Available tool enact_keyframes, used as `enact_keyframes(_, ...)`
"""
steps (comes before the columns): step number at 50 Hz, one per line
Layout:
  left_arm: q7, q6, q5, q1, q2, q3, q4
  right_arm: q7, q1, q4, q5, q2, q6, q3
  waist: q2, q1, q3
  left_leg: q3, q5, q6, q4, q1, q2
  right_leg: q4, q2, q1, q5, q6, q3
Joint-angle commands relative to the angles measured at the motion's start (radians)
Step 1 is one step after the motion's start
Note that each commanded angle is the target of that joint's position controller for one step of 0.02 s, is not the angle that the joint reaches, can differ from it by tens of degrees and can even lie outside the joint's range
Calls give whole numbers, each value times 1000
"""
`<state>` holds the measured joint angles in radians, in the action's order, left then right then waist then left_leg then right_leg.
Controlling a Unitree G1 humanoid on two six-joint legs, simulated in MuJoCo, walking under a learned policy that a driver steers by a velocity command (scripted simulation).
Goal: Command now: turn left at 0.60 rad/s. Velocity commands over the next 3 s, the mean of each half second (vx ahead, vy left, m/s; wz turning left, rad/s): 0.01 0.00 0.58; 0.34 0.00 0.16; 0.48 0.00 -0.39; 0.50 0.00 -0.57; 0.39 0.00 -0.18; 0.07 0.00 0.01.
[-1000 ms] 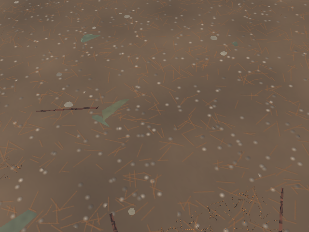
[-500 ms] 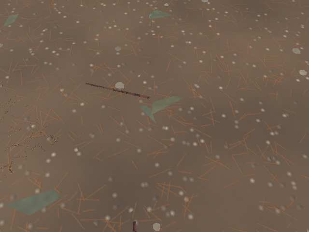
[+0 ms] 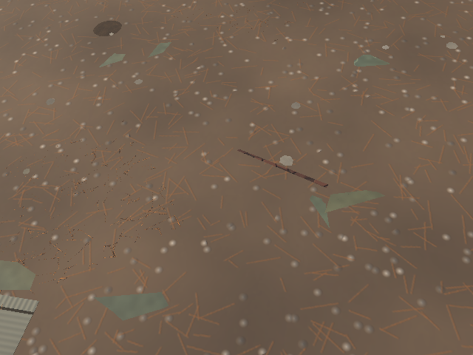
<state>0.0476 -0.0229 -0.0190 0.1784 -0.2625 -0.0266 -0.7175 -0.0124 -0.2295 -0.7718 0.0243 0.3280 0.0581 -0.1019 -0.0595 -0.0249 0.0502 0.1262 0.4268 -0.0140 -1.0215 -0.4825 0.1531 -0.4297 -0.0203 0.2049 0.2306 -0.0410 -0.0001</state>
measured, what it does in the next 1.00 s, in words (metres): walks ahead, turning left: left foot, then right foot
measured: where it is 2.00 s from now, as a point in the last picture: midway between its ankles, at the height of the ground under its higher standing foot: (216, 311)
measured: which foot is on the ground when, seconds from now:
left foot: up 0.00-0.34, down 0.36-0.92, up 0.94-1.00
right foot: down 0.00-0.34, up 0.36-0.90, down 0.92-1.00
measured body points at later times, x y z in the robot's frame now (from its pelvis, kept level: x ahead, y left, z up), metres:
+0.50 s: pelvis -0.02 +0.04 +0.00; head +0.00 +0.08 +0.45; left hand +0.00 +0.34 -0.14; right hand +0.19 -0.19 -0.09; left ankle -0.04 +0.11 -0.74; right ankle +0.00 -0.11 -0.67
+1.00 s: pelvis +0.14 +0.04 -0.01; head +0.15 +0.02 +0.44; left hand +0.17 +0.34 -0.10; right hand +0.23 -0.22 -0.15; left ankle -0.01 +0.11 -0.69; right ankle +0.19 -0.03 -0.74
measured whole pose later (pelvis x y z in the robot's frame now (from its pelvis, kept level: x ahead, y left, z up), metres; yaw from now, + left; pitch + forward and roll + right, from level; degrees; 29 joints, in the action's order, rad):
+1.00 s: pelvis +0.14 +0.04 -0.01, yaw +20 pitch +0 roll +1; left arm -0.01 0.05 -0.02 0.20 -0.27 -0.04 -0.76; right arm -0.01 -0.39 -0.90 0.03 0.29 -0.05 -0.04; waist -0.03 -0.03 0.00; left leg 0.06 0.41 0.08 -0.85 -0.22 0.06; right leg -0.50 -0.03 0.29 0.22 -0.06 -0.04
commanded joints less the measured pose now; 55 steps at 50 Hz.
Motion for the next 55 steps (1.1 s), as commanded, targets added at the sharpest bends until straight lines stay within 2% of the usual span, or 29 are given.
enact_keyframes(1,-1,13,-5,-41,-122,-29,81,-18,-63,31,-8,90,10,-22,195,-10,-58,-43,-13,-40,-177,-67,-46,102,228,-92,-496,-141,116)
enact_keyframes(4,-1,15,-4,42,-141,-41,57,-24,9,56,-12,72,17,-8,200,40,-59,-64,-12,-61,-91,-113,-73,83,254,-198,-533,-158,104)
enact_keyframes(6,-4,16,-5,72,-156,-49,44,-28,37,68,-13,63,21,-2,212,57,-65,-78,1,-62,-21,-104,-90,74,275,-231,-543,-167,96)
enact_keyframes(12,-28,17,-11,49,-190,-65,36,-36,79,103,-25,40,22,20,248,58,-80,-166,32,-16,233,107,-124,42,304,-136,-515,-157,17)
enact_keyframes(15,-36,9,-3,45,-210,-73,27,-33,64,111,-25,44,13,21,251,43,-89,-197,-14,18,399,200,-115,-20,317,-110,-478,-128,-4)
enact_keyframes(16,-36,5,7,33,-211,-74,24,-28,33,103,-17,41,5,22,223,13,-95,-202,-114,35,531,279,-105,-80,305,-67,-415,-92,-36)
enact_keyframes(17,-38,2,8,62,-200,-73,13,-17,5,95,-1,66,-8,17,135,-6,-106,-130,-234,51,669,385,-123,-185,279,18,-281,-31,-80)
enact_keyframes(18,-43,-6,-6,107,-132,-57,35,-5,-11,104,11,176,-25,-4,-147,15,-115,223,-421,105,754,519,-379,-450,171,245,163,44,-169)
enact_keyframes(19,-27,-23,-7,18,-105,-42,102,-7,-69,107,-12,281,-27,-34,-220,-32,-102,425,-767,289,703,451,-554,-594,24,386,442,73,-84)
enact_keyframes(20,-20,-34,-6,-13,-142,-49,92,-6,-102,91,-22,228,-27,-28,-88,-53,-102,354,-767,327,688,458,-513,-683,59,393,409,76,4)
enact_keyframes(21,-24,-35,8,-11,-142,-52,78,-1,-40,91,-23,169,-24,-7,-60,-15,-44,265,-702,302,693,415,-442,-694,71,398,321,73,25)
enact_keyframes(22,-28,-28,13,13,-148,-55,55,6,37,100,-19,127,-20,7,-49,22,-21,190,-638,251,705,388,-369,-651,85,379,236,71,33)
enact_keyframes(24,-47,-23,-17,65,-171,-62,24,15,35,96,-21,90,-24,22,-90,26,-80,158,-411,225,753,422,-299,-640,77,342,143,78,8)
enact_keyframes(26,-66,-25,-19,55,-158,-60,15,7,-7,76,-16,87,-34,25,-69,10,-76,190,-137,227,818,433,-293,-608,74,358,97,79,0)
enact_keyframes(28,-76,-20,-21,20,-144,-58,16,4,-46,50,-11,93,-48,26,-66,-4,-23,231,-3,230,872,438,-305,-540,73,400,68,79,-1)
enact_keyframes(31,-80,-2,-23,-8,-132,-56,6,7,-92,17,-5,96,-69,29,-61,-17,10,248,12,238,901,457,-323,-442,74,424,42,77,0)
enact_keyframes(40,-82,43,-10,-119,-102,-41,36,9,-178,-54,-4,113,-112,26,-26,-51,52,254,-5,272,888,416,-359,-222,66,358,38,37,-14)
enact_keyframes(42,-80,51,-6,-118,-101,-39,45,7,-178,-64,-4,118,-118,24,-26,-40,58,248,-46,264,868,382,-363,-178,57,286,44,19,-23)
enact_keyframes(43,-77,55,-4,-92,-98,-38,42,7,-165,-67,-6,121,-120,24,-25,-19,58,237,-88,252,849,346,-360,-143,49,214,36,8,-29)
enact_keyframes(45,-63,67,-8,54,-101,-44,-5,9,-135,-72,-13,112,-122,28,19,68,23,172,-246,206,728,216,-308,-24,6,-71,-3,-8,-52)
enact_keyframes(46,-48,79,-12,188,-148,-61,-45,8,-126,-67,-9,79,-131,40,92,129,-48,101,-337,173,539,126,-242,19,60,-275,51,-30,33)
enact_keyframes(47,-37,87,-27,329,-262,-85,-59,5,-108,-24,-22,0,-139,63,297,180,-154,-59,-192,113,193,-44,-113,169,314,-451,340,-116,412)
enact_keyframes(48,-47,80,-10,344,-291,-91,-85,7,-118,-19,5,52,-135,50,310,138,-110,-83,90,100,29,-200,-50,275,412,-404,455,-183,713)
enact_keyframes(49,-58,74,4,257,-211,-72,-72,3,-113,-32,24,82,-129,40,171,78,-21,-43,20,112,-65,-226,-133,258,383,-308,496,-193,651)
enact_keyframes(50,-68,76,8,179,-160,-59,-51,-10,-95,-37,25,72,-131,44,120,49,24,-51,-65,110,-66,-218,-171,257,332,-227,393,-185,551)
enact_keyframes(51,-72,80,6,145,-133,-50,-45,-18,-80,-36,21,58,-132,46,111,31,30,-63,-117,101,-43,-195,-196,270,283,-184,267,-171,463)
enact_keyframes(52,-71,87,7,141,-119,-44,-49,-23,-78,-39,26,46,-128,50,126,21,31,-74,-150,83,-18,-177,-211,278,243,-161,147,-162,399)
enact_keyframes(53,-71,94,9,148,-117,-43,-59,-26,-76,-44,31,36,-122,56,139,18,17,-90,-181,64,-9,-156,-212,278,211,-150,21,-161,347)
enact_keyframes(55,-67,105,21,195,-126,-47,-89,-28,-40,-28,34,29,-114,60,137,17,3,-112,-214,27,14,-163,-209,273,191,-149,-173,-180,299)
